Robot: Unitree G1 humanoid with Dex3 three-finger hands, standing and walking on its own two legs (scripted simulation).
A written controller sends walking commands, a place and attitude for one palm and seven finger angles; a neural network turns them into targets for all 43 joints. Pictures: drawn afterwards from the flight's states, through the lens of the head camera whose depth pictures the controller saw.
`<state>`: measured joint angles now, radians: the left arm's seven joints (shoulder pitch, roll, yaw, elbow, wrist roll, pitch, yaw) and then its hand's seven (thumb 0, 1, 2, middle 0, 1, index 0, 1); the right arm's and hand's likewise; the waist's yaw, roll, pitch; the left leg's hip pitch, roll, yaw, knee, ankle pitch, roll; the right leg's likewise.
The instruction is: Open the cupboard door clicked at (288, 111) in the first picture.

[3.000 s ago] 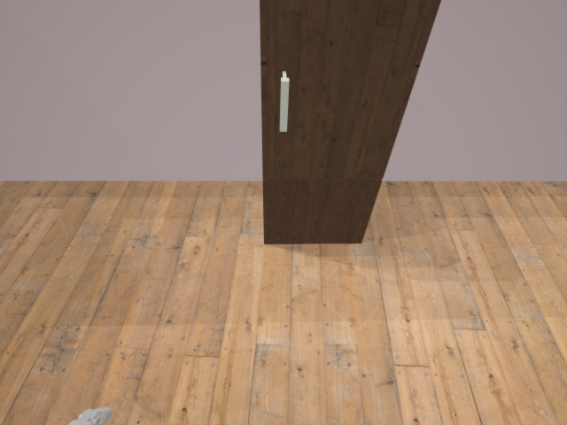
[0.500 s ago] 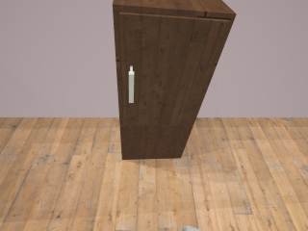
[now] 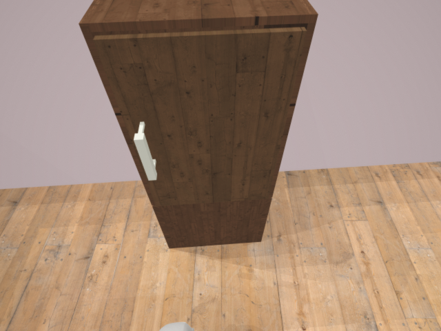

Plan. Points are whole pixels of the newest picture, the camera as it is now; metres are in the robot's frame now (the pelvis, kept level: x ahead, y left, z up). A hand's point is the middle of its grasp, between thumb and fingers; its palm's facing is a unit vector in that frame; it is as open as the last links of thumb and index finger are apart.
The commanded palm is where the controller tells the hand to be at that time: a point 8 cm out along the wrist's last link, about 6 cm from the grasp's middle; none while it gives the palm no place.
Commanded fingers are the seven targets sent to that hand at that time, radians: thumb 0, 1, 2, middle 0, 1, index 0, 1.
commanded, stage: come to a stop and stand still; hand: left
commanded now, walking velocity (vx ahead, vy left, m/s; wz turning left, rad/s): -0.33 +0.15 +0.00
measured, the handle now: (147, 152) +0.53 +0.22 -0.03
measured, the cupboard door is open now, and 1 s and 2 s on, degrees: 0 0 0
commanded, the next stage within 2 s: none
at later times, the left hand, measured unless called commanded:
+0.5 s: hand out of the picture +0.01 +0.26 -0.18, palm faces +0.05 -0.98 -0.19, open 7.4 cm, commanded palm none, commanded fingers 0.00 0.90 0.90 -0.20 -0.30 -0.20 -0.30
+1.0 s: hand out of the picture -0.12 +0.16 -0.15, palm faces +0.05 -0.98 -0.21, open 7.4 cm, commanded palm none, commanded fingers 0.00 0.90 0.90 -0.20 -0.30 -0.20 -0.30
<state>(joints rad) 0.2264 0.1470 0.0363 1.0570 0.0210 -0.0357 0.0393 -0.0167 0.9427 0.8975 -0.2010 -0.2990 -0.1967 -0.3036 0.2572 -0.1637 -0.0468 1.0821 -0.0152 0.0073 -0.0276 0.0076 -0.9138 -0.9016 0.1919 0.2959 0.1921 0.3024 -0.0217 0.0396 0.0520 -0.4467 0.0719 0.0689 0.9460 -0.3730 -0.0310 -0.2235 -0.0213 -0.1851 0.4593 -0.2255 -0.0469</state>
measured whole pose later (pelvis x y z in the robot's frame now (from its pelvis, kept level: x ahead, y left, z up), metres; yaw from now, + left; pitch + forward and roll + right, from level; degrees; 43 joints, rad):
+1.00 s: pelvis -0.08 +0.00 +0.02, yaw -2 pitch -1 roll +3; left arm 0.43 0.10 0.02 1.13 0.01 0.02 0.03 0.00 0.91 0.90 -0.20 -0.30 -0.20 -0.30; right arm 0.41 -0.16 -0.07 1.13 -0.03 0.06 0.00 0.01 -0.91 -0.90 0.19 0.30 0.19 0.30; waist -0.01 0.01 -0.08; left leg -0.47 -0.01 0.04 0.95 -0.20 -0.04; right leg -0.09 -0.02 -0.07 0.31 -0.21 -0.06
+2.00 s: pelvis -0.06 +0.08 +0.01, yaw -1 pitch -2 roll +0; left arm 0.25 0.17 0.01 1.14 0.01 0.01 0.04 0.00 0.91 0.90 -0.20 -0.30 -0.19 -0.30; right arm 0.30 -0.12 0.01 1.18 -0.01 -0.02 -0.04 0.01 -0.92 -0.90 0.20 0.30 0.20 0.30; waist -0.01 -0.01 0.04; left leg -0.09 -0.02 0.10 0.37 -0.25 0.04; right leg -0.08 -0.08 -0.07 0.39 -0.27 0.05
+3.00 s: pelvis -0.10 +0.06 +0.00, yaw -1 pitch -1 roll +1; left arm 0.30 0.15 -0.01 1.09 0.02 -0.02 0.03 0.00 0.91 0.90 -0.20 -0.30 -0.19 -0.30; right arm 0.32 -0.15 0.02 1.09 -0.02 -0.02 -0.01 0.01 -0.92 -0.90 0.19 0.30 0.19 0.30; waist -0.01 0.02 0.01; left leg -0.21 0.00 0.09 0.47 -0.24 0.02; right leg -0.21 -0.06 -0.07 0.51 -0.28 0.01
